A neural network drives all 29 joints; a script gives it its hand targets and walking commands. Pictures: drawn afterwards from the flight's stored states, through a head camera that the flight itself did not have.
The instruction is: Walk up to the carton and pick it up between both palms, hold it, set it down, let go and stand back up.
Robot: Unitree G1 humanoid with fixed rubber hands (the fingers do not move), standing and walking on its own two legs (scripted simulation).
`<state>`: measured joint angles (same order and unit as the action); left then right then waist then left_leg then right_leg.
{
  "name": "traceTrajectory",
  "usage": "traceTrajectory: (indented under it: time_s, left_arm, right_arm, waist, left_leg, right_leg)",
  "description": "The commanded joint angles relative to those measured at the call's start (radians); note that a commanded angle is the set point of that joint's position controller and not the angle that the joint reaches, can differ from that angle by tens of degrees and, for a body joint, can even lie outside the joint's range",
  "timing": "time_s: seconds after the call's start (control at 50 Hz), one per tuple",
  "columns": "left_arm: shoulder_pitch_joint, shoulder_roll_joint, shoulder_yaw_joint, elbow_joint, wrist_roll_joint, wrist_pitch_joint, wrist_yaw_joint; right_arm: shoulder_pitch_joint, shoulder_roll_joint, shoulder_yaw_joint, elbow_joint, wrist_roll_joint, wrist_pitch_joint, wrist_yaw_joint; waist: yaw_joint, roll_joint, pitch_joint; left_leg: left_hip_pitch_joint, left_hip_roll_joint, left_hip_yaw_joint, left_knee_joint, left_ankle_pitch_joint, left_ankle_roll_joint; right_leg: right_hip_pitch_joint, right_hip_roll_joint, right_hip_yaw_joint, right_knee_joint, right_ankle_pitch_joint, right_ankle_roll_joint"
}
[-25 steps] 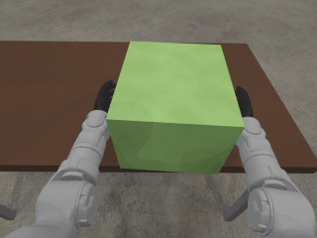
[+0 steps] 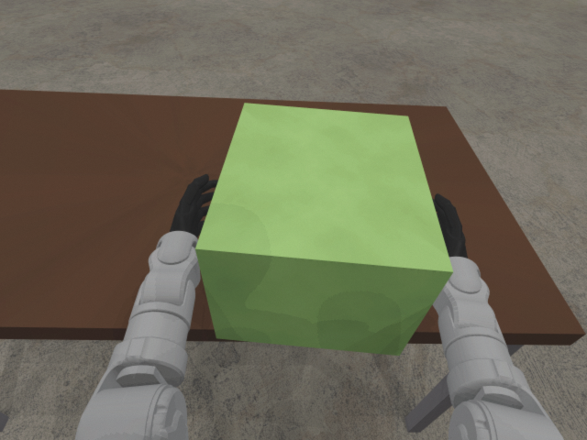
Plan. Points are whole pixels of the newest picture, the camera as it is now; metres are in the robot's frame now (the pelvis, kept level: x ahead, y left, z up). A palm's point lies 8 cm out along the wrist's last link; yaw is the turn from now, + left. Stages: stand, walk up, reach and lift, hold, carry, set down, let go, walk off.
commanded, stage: reach and lift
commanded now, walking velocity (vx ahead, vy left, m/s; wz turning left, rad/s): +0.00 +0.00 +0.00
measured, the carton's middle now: (317, 221) +0.44 -0.05 +0.06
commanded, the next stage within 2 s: none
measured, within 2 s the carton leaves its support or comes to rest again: leaves its support in 0.12 s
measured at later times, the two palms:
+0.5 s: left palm (168, 238) +0.37 +0.16 +0.11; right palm (444, 249) +0.35 -0.20 +0.11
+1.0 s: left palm (142, 225) +0.35 +0.18 +0.15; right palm (437, 230) +0.35 -0.18 +0.14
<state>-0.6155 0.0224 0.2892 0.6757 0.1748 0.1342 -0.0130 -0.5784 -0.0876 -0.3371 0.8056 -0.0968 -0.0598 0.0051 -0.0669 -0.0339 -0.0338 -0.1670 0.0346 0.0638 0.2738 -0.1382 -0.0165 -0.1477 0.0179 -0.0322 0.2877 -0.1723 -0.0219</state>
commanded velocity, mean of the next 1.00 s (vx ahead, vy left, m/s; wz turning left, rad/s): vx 0.00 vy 0.00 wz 0.00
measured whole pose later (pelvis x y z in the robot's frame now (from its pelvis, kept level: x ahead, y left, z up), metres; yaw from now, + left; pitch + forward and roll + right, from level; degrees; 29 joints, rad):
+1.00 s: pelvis -0.02 +0.01 +0.00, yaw +2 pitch -2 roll +0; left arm -0.55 0.08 0.22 0.36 0.10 0.45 0.04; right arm -0.62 -0.17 -0.08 0.72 0.17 0.12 -0.08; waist -0.09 -0.04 -0.06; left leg -0.14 0.02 0.03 0.31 -0.13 0.00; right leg -0.09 0.00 -0.06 0.29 -0.16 -0.01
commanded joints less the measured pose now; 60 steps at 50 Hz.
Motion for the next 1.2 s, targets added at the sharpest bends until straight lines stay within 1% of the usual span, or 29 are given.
traceTrajectory:
  time_s: [0.0, 0.06, 0.1, 0.14, 0.2, 0.28, 0.36, 0.4, 0.44, 0.52, 0.56, 0.6, 0.66, 0.72, 0.74, 0.76, 0.78, 0.8, 0.82, 0.88, 0.92, 0.96, 1.04, 1.08, 1.12, 1.18]
  left_arm:
    - [-0.596, -0.517, -0.379, -0.234, -0.031, -0.072, -0.034]
    - [-0.626, -0.545, -0.417, -0.292, -0.043, -0.108, -0.020]
    - [-0.639, -0.547, -0.425, -0.308, -0.039, -0.126, -0.018]
    - [-0.656, -0.542, -0.427, -0.310, -0.032, -0.144, -0.019]
    - [-0.693, -0.533, -0.430, -0.300, -0.023, -0.178, -0.019]
    - [-0.722, -0.518, -0.431, -0.252, -0.020, -0.186, -0.021]
    - [-0.731, -0.500, -0.427, -0.211, -0.033, -0.122, -0.032]
    - [-0.750, -0.504, -0.433, -0.222, -0.049, -0.083, -0.035]
    - [-0.787, -0.529, -0.454, -0.260, -0.073, -0.062, -0.032]
    - [-0.844, -0.588, -0.519, -0.352, -0.118, -0.052, -0.014]
    - [-0.850, -0.598, -0.543, -0.378, -0.133, -0.039, -0.008]
    - [-0.847, -0.596, -0.553, -0.386, -0.142, -0.014, -0.008]
    - [-0.828, -0.583, -0.543, -0.373, -0.144, 0.032, -0.019]
    - [-0.797, -0.574, -0.517, -0.358, -0.138, 0.078, -0.035]
    - [-0.637, -0.539, -0.486, -0.312, -0.088, 0.156, -0.035]
    - [-0.728, -0.556, -0.493, -0.422, -0.113, 0.171, -0.045]
    - [-0.723, -0.555, -0.495, -0.437, -0.117, 0.187, -0.049]
    - [-0.702, -0.550, -0.489, -0.444, -0.111, 0.208, -0.055]
    - [-0.726, -0.560, -0.499, -0.485, -0.125, 0.214, -0.060]
    - [-0.774, -0.581, -0.549, -0.591, -0.160, 0.222, -0.052]
    - [-0.791, -0.581, -0.571, -0.634, -0.174, 0.232, -0.046]
    - [-0.793, -0.567, -0.575, -0.653, -0.176, 0.252, -0.044]
    - [-0.779, -0.532, -0.548, -0.628, -0.164, 0.309, -0.058]
    - [-0.777, -0.521, -0.537, -0.616, -0.163, 0.335, -0.066]
    - [-0.781, -0.518, -0.534, -0.621, -0.167, 0.354, -0.072]
    - [-0.798, -0.526, -0.552, -0.665, -0.189, 0.373, -0.073]
  right_arm:
    - [-0.673, 0.430, 0.390, -0.278, 0.017, -0.167, 0.119]
    - [-0.706, 0.440, 0.430, -0.324, 0.030, -0.212, 0.109]
    - [-0.719, 0.439, 0.439, -0.337, 0.030, -0.233, 0.101]
    - [-0.727, 0.429, 0.434, -0.330, 0.022, -0.253, 0.092]
    - [-0.734, 0.417, 0.416, -0.289, 0.007, -0.280, 0.081]
    - [-0.731, 0.410, 0.394, -0.207, 0.006, -0.280, 0.074]
    - [-0.731, 0.416, 0.389, -0.145, 0.033, -0.224, 0.078]
    - [-0.756, 0.430, 0.390, -0.154, 0.049, -0.194, 0.085]
    - [-0.806, 0.447, 0.397, -0.196, 0.066, -0.180, 0.093]
    - [-0.887, 0.472, 0.438, -0.308, 0.107, -0.169, 0.105]
    - [-0.899, 0.478, 0.458, -0.342, 0.123, -0.151, 0.106]
    - [-0.900, 0.482, 0.469, -0.351, 0.134, -0.123, 0.106]
    - [-0.895, 0.486, 0.474, -0.339, 0.143, -0.077, 0.101]
    - [-0.894, 0.489, 0.475, -0.328, 0.157, -0.036, 0.090]
    - [-0.763, 0.448, 0.518, -0.202, 0.202, 0.036, 0.077]
    - [-0.840, 0.427, 0.490, -0.288, 0.209, 0.026, 0.068]
    - [-0.852, 0.441, 0.517, -0.313, 0.225, 0.030, 0.062]
    - [-0.858, 0.445, 0.532, -0.324, 0.248, 0.047, 0.056]
    - [-0.881, 0.457, 0.544, -0.365, 0.261, 0.050, 0.051]
    - [-0.935, 0.495, 0.591, -0.488, 0.301, 0.065, 0.043]
    - [-0.946, 0.505, 0.616, -0.542, 0.319, 0.086, 0.039]
    - [-0.934, 0.501, 0.624, -0.554, 0.326, 0.114, 0.035]
    - [-0.925, 0.484, 0.606, -0.526, 0.327, 0.171, 0.031]
    - [-0.932, 0.479, 0.596, -0.517, 0.330, 0.191, 0.030]
    - [-0.942, 0.482, 0.597, -0.521, 0.342, 0.209, 0.028]
    - [-0.967, 0.494, 0.624, -0.568, 0.380, 0.231, 0.021]
  waist:
    - [0.016, 0.015, -0.568]
    - [0.009, 0.006, -0.621]
    - [0.000, -0.004, -0.625]
    - [-0.011, -0.013, -0.617]
    - [-0.024, -0.008, -0.602]
    - [-0.026, 0.011, -0.549]
    - [-0.010, 0.011, -0.472]
    - [-0.003, 0.009, -0.471]
    - [0.000, 0.015, -0.522]
    - [0.000, 0.045, -0.656]
    - [-0.004, 0.047, -0.674]
    - [-0.006, 0.040, -0.656]
    - [-0.003, 0.020, -0.591]
    - [0.002, 0.008, -0.530]
    - [-0.016, 0.056, -0.381]
    - [-0.027, 0.042, -0.456]
    - [-0.018, 0.045, -0.458]
    - [-0.011, 0.041, -0.436]
    - [-0.014, 0.034, -0.472]
    - [-0.015, 0.050, -0.573]
    - [-0.018, 0.053, -0.601]
    - [-0.022, 0.051, -0.582]
    - [-0.021, 0.043, -0.494]
    - [-0.019, 0.042, -0.476]
    - [-0.020, 0.046, -0.485]
    - [-0.020, 0.058, -0.543]
  left_leg:
    - [0.222, -0.038, -0.019, 0.049, 0.363, -0.005]
    - [0.219, -0.040, -0.022, 0.067, 0.424, -0.007]
    - [0.212, -0.041, -0.026, 0.065, 0.423, -0.003]
    - [0.204, -0.042, -0.027, 0.056, 0.403, 0.000]
    - [0.204, -0.039, -0.025, 0.043, 0.366, -0.005]
    - [0.217, -0.037, -0.022, 0.026, 0.287, -0.008]
    - [0.188, -0.041, -0.016, -0.007, 0.146, 0.011]
    - [0.174, -0.043, -0.012, -0.014, 0.107, 0.020]
    - [0.185, -0.042, -0.012, -0.006, 0.118, 0.020]
    - [0.252, -0.040, -0.025, 0.040, 0.207, 0.010]
    - [0.266, -0.041, -0.035, 0.050, 0.214, 0.012]
    - [0.260, -0.043, -0.043, 0.046, 0.190, 0.019]
    - [0.235, -0.045, -0.050, 0.028, 0.138, 0.031]
    - [0.221, -0.047, -0.053, 0.017, 0.120, 0.034]
    - [0.292, -0.047, -0.066, 0.008, 0.147, 0.016]
    - [0.289, -0.045, -0.056, 0.020, 0.178, -0.004]
    - [0.292, -0.052, -0.056, 0.031, 0.217, -0.009]
    - [0.282, -0.056, -0.061, 0.028, 0.226, -0.006]
    - [0.280, -0.058, -0.059, 0.032, 0.242, -0.007]
    - [0.312, -0.063, -0.067, 0.061, 0.325, -0.015]
    - [0.326, -0.063, -0.072, 0.074, 0.348, -0.016]
    - [0.327, -0.060, -0.074, 0.074, 0.335, -0.015]
    - [0.302, -0.057, -0.071, 0.053, 0.248, -0.004]
    - [0.292, -0.057, -0.068, 0.047, 0.227, -0.002]
    - [0.295, -0.057, -0.067, 0.051, 0.240, -0.002]
    - [0.319, -0.059, -0.071, 0.074, 0.306, -0.009]
  right_leg:
    - [0.191, 0.010, -0.051, 0.056, 0.698, 0.083]
    - [0.227, 0.009, -0.054, 0.073, 0.779, 0.081]
    - [0.246, 0.006, -0.053, 0.077, 0.802, 0.083]
    - [0.259, 0.003, -0.053, 0.075, 0.798, 0.086]
    - [0.251, -0.001, -0.058, 0.063, 0.745, 0.085]
    - [0.205, -0.008, -0.063, 0.034, 0.610, 0.079]
    - [0.136, -0.019, -0.058, 0.001, 0.407, 0.076]
    - [0.102, -0.021, -0.056, -0.010, 0.318, 0.073]
    - [0.082, -0.017, -0.057, -0.012, 0.289, 0.067]
    - [0.071, -0.003, -0.059, -0.001, 0.325, 0.053]
    - [0.065, -0.001, -0.058, 0.002, 0.325, 0.051]
    - [0.058, -0.002, -0.055, 0.001, 0.304, 0.054]
    - [0.051, -0.005, -0.048, -0.006, 0.256, 0.060]
    - [0.058, -0.005, -0.043, -0.015, 0.234, 0.065]
    - [0.061, -0.001, -0.023, -0.037, 0.257, 0.039]
    - [0.059, 0.010, -0.039, -0.034, 0.272, 0.048]
    - [0.070, 0.012, -0.035, -0.026, 0.313, 0.051]
    - [0.085, 0.010, -0.024, -0.027, 0.330, 0.051]
    - [0.107, 0.013, -0.027, -0.018, 0.356, 0.058]
    - [0.122, 0.023, -0.029, 0.001, 0.428, 0.060]
    - [0.122, 0.028, -0.029, 0.007, 0.447, 0.061]
    - [0.110, 0.029, -0.031, 0.005, 0.430, 0.061]
    - [0.073, 0.025, -0.030, -0.009, 0.331, 0.061]
    - [0.066, 0.023, -0.028, -0.013, 0.305, 0.061]
    - [0.071, 0.025, -0.026, -0.010, 0.316, 0.061]
    - [0.093, 0.032, -0.021, 0.001, 0.377, 0.063]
